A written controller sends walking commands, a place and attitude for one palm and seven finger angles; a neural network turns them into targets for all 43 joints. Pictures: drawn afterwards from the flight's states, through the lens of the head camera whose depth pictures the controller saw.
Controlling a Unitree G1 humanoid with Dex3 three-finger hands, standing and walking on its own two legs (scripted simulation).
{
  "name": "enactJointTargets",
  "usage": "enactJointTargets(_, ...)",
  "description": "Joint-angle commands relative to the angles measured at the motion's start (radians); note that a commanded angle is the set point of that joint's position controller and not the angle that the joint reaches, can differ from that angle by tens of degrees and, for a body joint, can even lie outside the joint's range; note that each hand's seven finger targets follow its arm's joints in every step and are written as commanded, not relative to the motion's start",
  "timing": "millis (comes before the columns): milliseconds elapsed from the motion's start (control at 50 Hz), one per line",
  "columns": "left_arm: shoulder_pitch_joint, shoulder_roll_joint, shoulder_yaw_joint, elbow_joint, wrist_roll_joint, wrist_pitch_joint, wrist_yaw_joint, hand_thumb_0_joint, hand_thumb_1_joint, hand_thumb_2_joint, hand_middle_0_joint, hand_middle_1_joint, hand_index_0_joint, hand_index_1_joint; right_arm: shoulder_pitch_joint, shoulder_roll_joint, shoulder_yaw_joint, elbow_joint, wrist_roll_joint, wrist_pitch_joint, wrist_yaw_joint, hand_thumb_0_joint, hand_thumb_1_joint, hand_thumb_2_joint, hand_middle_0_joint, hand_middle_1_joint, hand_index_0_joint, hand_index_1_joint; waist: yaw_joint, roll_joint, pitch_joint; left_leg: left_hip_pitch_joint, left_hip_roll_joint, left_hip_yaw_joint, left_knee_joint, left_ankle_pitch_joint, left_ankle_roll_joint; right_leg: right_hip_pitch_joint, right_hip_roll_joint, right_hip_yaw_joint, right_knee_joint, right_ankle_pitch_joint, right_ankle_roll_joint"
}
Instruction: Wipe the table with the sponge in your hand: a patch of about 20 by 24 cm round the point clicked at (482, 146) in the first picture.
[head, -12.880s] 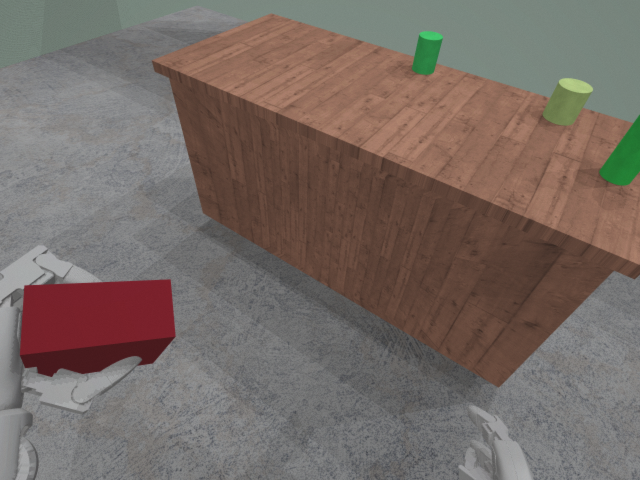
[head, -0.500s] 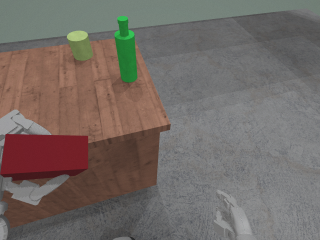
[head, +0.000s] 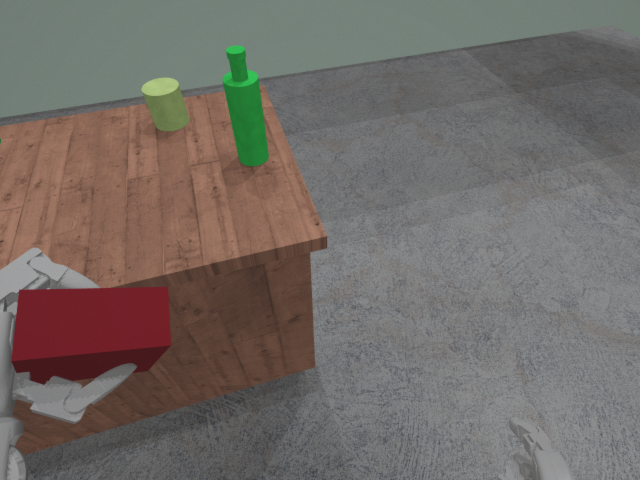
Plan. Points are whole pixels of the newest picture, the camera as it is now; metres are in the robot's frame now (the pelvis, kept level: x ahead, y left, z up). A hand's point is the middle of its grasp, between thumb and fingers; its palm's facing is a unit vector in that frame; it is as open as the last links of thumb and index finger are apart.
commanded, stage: come to a stop and stand still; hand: left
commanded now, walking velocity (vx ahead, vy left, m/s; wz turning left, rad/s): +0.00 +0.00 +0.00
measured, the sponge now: (115, 335) +0.22 +0.21 +0.14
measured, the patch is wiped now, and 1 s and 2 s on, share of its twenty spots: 0.00 0.00 0.00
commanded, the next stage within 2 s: look again from close up in 0.68 s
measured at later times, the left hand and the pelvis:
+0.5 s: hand (36, 346) +0.21 +0.27 +0.14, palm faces +0.35 -0.84 -0.42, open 9.9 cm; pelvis -0.02 +0.04 -0.01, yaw -1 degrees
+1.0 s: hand (23, 316) +0.23 +0.29 +0.16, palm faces +0.39 -0.84 -0.38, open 9.9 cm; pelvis -0.02 +0.05 -0.01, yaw -3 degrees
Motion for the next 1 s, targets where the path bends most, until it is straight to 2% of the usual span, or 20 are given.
enactJointTargets(0,-0.123,0.167,0.114,-0.26,-0.018,-0.069,0.036,0.0,0.1,1.3,-1.2,-1.6,-1.2,-1.6,-0.074,-0.064,-0.011,-0.166,0.002,-0.048,-0.015,0.0,-0.9,-0.9,0.2,0.3,0.2,0.3,0.0,0.071,-0.145,0.114,0.105,-0.108,-0.224,0.078,0.043,0.042,-0.118,0.189,-0.004,-0.124,0.03)
enactJointTargets(20,-0.123,0.163,0.115,-0.251,-0.012,-0.075,0.035,0.0,0.1,1.3,-1.2,-1.6,-1.2,-1.6,-0.085,-0.076,-0.009,-0.171,0.005,-0.049,-0.015,0.0,-0.9,-0.9,0.2,0.3,0.2,0.3,0.013,0.172,-0.12,0.128,0.21,-0.229,-0.23,0.186,0.093,-0.036,-0.044,0.139,0.079,-0.122,0.062)
enactJointTargets(40,-0.13,0.168,0.112,-0.232,-0.007,-0.076,0.033,0.0,0.1,1.3,-1.2,-1.6,-1.2,-1.6,-0.092,-0.072,-0.004,-0.174,0.011,-0.051,-0.012,0.0,-0.9,-0.9,0.2,0.3,0.2,0.3,0.02,0.179,-0.1,0.085,0.26,-0.251,-0.23,0.292,0.109,-0.037,-0.017,0.095,0.126,-0.149,0.077)
enactJointTargets(60,-0.103,0.164,0.115,-0.174,-0.008,-0.072,0.026,0.0,0.1,1.3,-1.2,-1.6,-1.2,-1.6,-0.09,-0.068,-0.006,-0.169,0.022,-0.054,-0.009,0.0,-0.9,-0.9,0.2,0.3,0.2,0.3,0.025,0.151,-0.11,0.017,0.232,-0.179,-0.2,0.3,0.086,0.02,-0.011,0.098,0.122,-0.165,0.077)
enactJointTargets(100,-0.152,0.175,0.121,-0.203,-0.004,-0.066,0.016,0.0,0.1,1.3,-1.2,-1.6,-1.2,-1.6,-0.098,-0.052,0.009,-0.162,0.01,-0.06,-0.015,0.0,-0.9,-0.9,0.2,0.3,0.2,0.3,0.017,0.242,-0.052,-0.12,0.194,-0.14,-0.224,0.151,0.07,0.077,-0.02,0.088,0.125,-0.125,0.079)
enactJointTargets(120,-0.167,0.161,0.109,-0.189,0.002,-0.066,0.016,0.0,0.1,1.3,-1.2,-1.6,-1.2,-1.6,-0.106,-0.049,0.015,-0.16,0.01,-0.065,-0.012,0.0,-0.9,-0.9,0.2,0.3,0.2,0.3,0.018,0.222,-0.022,-0.16,0.183,-0.128,-0.208,0.124,0.061,0.095,-0.019,0.098,0.104,-0.079,0.078)
enactJointTargets(180,-0.2,0.139,0.088,-0.171,-0.002,-0.062,0.009,0.0,0.1,1.3,-1.2,-1.6,-1.2,-1.6,-0.101,-0.043,0.024,-0.153,0.008,-0.078,-0.005,0.0,-0.9,-0.9,0.2,0.3,0.2,0.3,0.012,0.069,-0.051,-0.147,0.095,-0.073,-0.125,0.031,0.018,0.111,-0.056,0.191,-0.001,0.04,0.06)
enactJointTargets(220,-0.222,0.146,0.087,-0.179,-0.006,-0.06,0.009,0.0,0.1,1.3,-1.2,-1.6,-1.2,-1.6,-0.091,-0.04,0.022,-0.143,0.005,-0.08,0.001,0.0,-0.9,-0.9,0.2,0.3,0.2,0.3,0.005,-0.022,-0.071,-0.079,0.046,-0.048,-0.045,-0.007,0.003,0.051,-0.115,0.286,-0.084,-0.032,0.028)
enactJointTargets(260,-0.225,0.151,0.09,-0.166,-0.008,-0.05,0.011,0.0,0.1,1.3,-1.2,-1.6,-1.2,-1.6,-0.092,-0.029,0.03,-0.138,0.001,-0.077,0.006,0.0,-0.9,-0.9,0.2,0.3,0.2,0.3,0.002,-0.063,-0.086,-0.025,0.024,-0.046,-0.011,-0.013,0.004,0.01,-0.152,0.309,-0.144,-0.136,0.012)
enactJointTargets(320,-0.204,0.158,0.103,-0.187,-0.011,-0.042,0.01,0.0,0.1,1.3,-1.2,-1.6,-1.2,-1.6,-0.106,-0.029,0.035,-0.145,-0.001,-0.067,0.004,0.0,-0.9,-0.9,0.2,0.3,0.2,0.3,0.008,-0.003,-0.098,0.01,0.042,-0.067,-0.096,0.029,0.01,0.017,-0.115,0.247,-0.124,-0.163,0.025)
enactJointTargets(400,-0.157,0.168,0.129,-0.232,-0.009,-0.05,0.014,0.0,0.1,1.3,-1.2,-1.6,-1.2,-1.6,-0.12,-0.033,0.038,-0.163,-0.001,-0.061,-0.003,0.0,-0.9,-0.9,0.2,0.3,0.2,0.3,0.016,0.136,-0.125,-0.072,0.126,-0.144,-0.23,0.135,0.024,0.154,-0.015,0.123,0.02,0.013,0.07)
enactJointTargets(520,-0.085,0.144,0.117,-0.239,-0.011,-0.063,0.016,0.0,0.1,1.3,-1.2,-1.6,-1.2,-1.6,-0.096,-0.035,0.028,-0.168,0.006,-0.079,-0.004,0.0,-0.9,-0.9,0.2,0.3,0.2,0.3,0.012,0.125,-0.167,-0.058,0.126,-0.106,-0.171,0.302,0.004,0.206,-0.022,0.108,0.058,0.206,0.07)
enactJointTargets(740,-0.125,0.143,0.112,-0.198,-0.008,-0.065,0.02,0.0,0.1,1.3,-1.2,-1.6,-1.2,-1.6,-0.095,-0.042,0.024,-0.156,0.003,-0.083,-0.012,0.0,-0.9,-0.9,0.2,0.3,0.2,0.3,0.011,0.1,-0.108,-0.116,0.108,-0.092,-0.186,0.11,0.006,0.166,-0.029,0.132,0.024,0.12,0.068)
enactJointTargets(760,-1.187,0.96,0.7,-0.394,0.161,-0.155,0.009,0.0,0.1,1.3,-1.2,-1.6,-1.2,-1.6,0.063,-0.062,0.003,-0.129,-0.047,-0.149,-0.002,0.0,-0.9,-0.9,0.2,0.3,0.2,0.3,0.041,-0.044,0.063,-0.224,0.087,-0.032,0.001,0.152,0.029,0.017,-0.059,0.231,-0.061,0.084,0.098)
enactJointTargets(780,-0.614,0.337,0.288,0.207,0.039,-0.103,-0.049,0.0,0.1,1.3,-1.2,-1.6,-1.2,-1.6,-0.006,0.044,0.03,-0.077,-0.007,-0.145,0.007,0.0,-0.9,-0.9,0.2,0.3,0.2,0.3,0.018,-0.095,-0.138,-0.047,-0.014,-0.069,0.013,0.079,0.018,0.012,-0.142,0.245,-0.061,0.086,-0.023)
enactJointTargets(800,-0.483,0.26,0.256,0.077,-0.008,-0.097,-0.037,0.0,0.1,1.3,-1.2,-1.6,-1.2,-1.6,-0.081,-0.01,0.013,-0.154,0.016,-0.144,0.019,0.0,-0.9,-0.9,0.2,0.3,0.2,0.3,0.035,0.024,-0.146,0.03,-0.002,-0.047,-0.066,0.088,0.008,0.034,-0.122,0.283,-0.052,0.052,-0.029)
enactJointTargets(820,-0.451,0.181,0.173,0.155,-0.007,-0.093,-0.044,0.0,0.1,1.3,-1.2,-1.6,-1.2,-1.6,-0.06,-0.014,0.015,-0.17,0.019,-0.16,0.018,0.0,-0.9,-0.9,0.2,0.3,0.2,0.3,0.034,0.049,-0.126,0.058,0.007,-0.005,-0.078,0.076,-0.004,0.006,-0.112,0.308,-0.085,-0.009,-0.016)
enactJointTargets(880,-0.274,0.122,0.079,-0.059,-0.021,-0.119,-0.064,0.0,0.1,1.3,-1.2,-1.6,-1.2,-1.6,-0.072,-0.03,0.019,-0.179,0.013,-0.17,0.045,0.0,-0.9,-0.9,0.2,0.3,0.2,0.3,0.047,0.145,-0.141,0.012,0.023,-0.044,-0.176,0.014,0.02,0.105,-0.068,0.239,-0.074,-0.115,0.032)
enactJointTargets(900,-0.222,0.08,0.041,-0.074,-0.026,-0.116,-0.066,0.0,0.1,1.3,-1.2,-1.6,-1.2,-1.6,-0.086,-0.027,0.02,-0.192,0.019,-0.175,0.053,0.0,-0.9,-0.9,0.2,0.3,0.2,0.3,0.049,0.128,-0.134,-0.028,0.046,-0.067,-0.218,0.0,0.028,0.147,-0.047,0.196,-0.043,-0.108,0.042)
enactJointTargets(980,-0.162,0.159,0.123,-0.118,-0.008,-0.091,-0.049,0.0,0.1,1.3,-1.2,-1.6,-1.2,-1.6,-0.084,-0.044,0.021,-0.206,0.015,-0.179,0.054,0.0,-0.9,-0.9,0.2,0.3,0.2,0.3,0.052,-0.047,-0.114,-0.107,0.057,-0.072,-0.239,-0.006,0.021,0.186,-0.007,0.151,-0.031,-0.077,0.061)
